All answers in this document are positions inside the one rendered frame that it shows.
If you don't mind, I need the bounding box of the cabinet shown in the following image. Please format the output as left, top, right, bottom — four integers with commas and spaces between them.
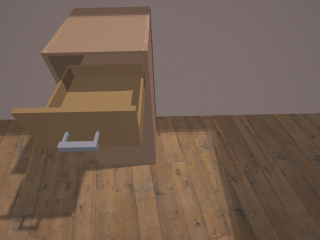
40, 6, 156, 165

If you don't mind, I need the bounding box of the handle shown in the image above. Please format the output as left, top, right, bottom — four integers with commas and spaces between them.
57, 130, 101, 152

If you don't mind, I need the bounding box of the drawer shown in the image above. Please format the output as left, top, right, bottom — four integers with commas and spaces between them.
11, 63, 146, 149

